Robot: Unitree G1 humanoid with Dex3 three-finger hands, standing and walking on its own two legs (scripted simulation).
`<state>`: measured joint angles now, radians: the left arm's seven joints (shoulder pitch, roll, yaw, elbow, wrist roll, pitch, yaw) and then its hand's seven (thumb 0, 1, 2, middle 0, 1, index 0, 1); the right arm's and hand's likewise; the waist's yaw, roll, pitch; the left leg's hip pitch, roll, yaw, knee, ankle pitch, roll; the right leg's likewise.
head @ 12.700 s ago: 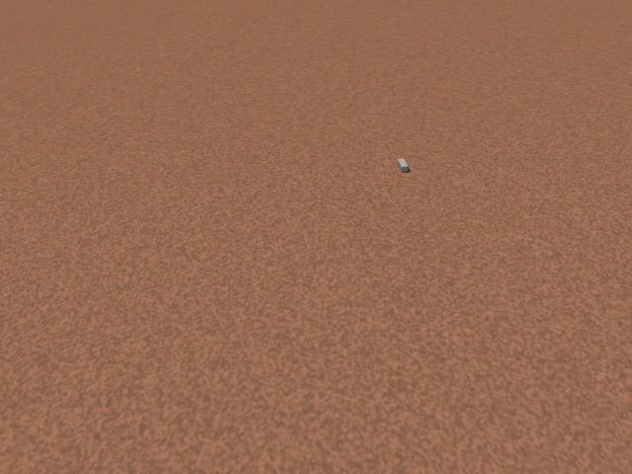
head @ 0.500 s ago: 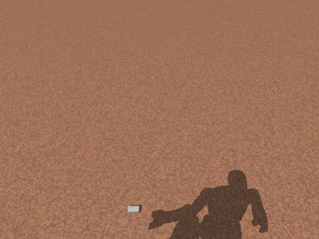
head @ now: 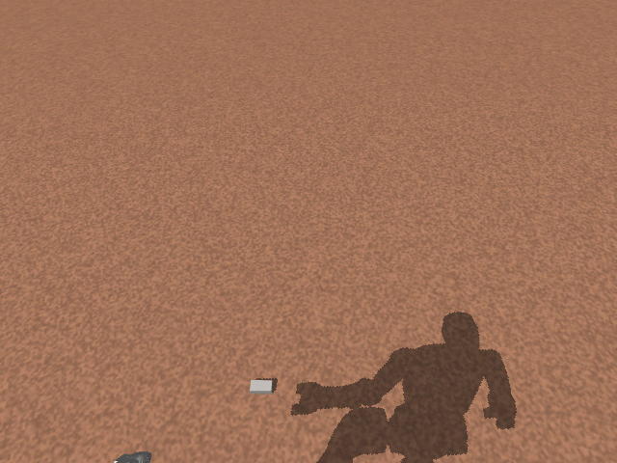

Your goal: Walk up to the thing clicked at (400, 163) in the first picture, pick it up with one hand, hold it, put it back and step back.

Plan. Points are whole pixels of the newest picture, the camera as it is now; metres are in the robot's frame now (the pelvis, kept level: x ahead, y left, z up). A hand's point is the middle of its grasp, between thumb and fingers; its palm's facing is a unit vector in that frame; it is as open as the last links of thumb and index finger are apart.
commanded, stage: rise first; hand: left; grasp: from above
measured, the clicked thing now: (261, 387) +0.46 +0.22 -0.76
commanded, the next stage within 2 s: none
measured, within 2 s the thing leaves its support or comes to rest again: neither
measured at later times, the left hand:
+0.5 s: hand out of the picture +0.12 +0.26 -0.21, palm faces -0.13 -0.90 -0.42, open 12.6 cm
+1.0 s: hand (199, 439) +0.24 +0.27 -0.40, palm faces -0.45 -0.48 -0.76, open 12.4 cm
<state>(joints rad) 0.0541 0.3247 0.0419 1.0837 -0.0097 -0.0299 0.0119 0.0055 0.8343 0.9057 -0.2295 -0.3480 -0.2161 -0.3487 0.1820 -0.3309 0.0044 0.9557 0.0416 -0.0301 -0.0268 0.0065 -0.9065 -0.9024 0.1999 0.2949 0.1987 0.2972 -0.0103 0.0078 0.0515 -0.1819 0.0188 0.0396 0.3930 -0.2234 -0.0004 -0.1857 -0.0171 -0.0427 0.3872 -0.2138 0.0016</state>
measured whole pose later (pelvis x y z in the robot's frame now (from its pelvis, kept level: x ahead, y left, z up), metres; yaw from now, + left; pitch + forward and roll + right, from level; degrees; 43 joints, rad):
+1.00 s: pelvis -0.07 +0.00 -0.25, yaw +0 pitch +32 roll -2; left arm -0.36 0.45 0.08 0.88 0.72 -0.07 0.11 0.00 -0.27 0.75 -0.35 -0.85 -0.36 -0.84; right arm 0.12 -0.28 -0.05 0.66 0.01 -0.16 0.03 0.01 -0.92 -0.91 0.20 0.30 0.20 0.30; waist -0.04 0.02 -0.19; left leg -1.68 0.03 -0.01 1.79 -0.66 0.01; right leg -1.67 -0.04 -0.05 1.76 -0.65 -0.01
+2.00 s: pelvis -0.10 +0.01 -0.44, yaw -6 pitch +34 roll -8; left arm -1.00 0.83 0.11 1.47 1.31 -0.30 0.37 0.00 -0.19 0.73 -0.38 -0.70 -0.38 -0.69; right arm 0.15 -0.27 0.07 0.73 -0.16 -0.03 0.13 0.00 -0.91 -0.91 0.20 0.29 0.20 0.30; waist -0.25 -0.02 -0.02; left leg -2.30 0.05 -0.10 2.38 -0.69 0.04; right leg -2.23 -0.04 -0.11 2.28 -0.65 0.00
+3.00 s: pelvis -0.10 +0.01 -0.46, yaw -9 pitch +34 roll -10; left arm -1.03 0.90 0.11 1.49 1.29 -0.26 0.37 0.00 -0.27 0.79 -0.32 -0.77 -0.31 -0.76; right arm 0.17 -0.28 0.13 0.69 -0.15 -0.05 0.16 0.00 -0.91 -0.90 0.20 0.29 0.20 0.30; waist -0.30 -0.03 0.04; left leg -2.35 0.05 -0.13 2.45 -0.71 0.04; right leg -2.26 -0.03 -0.14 2.32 -0.65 0.01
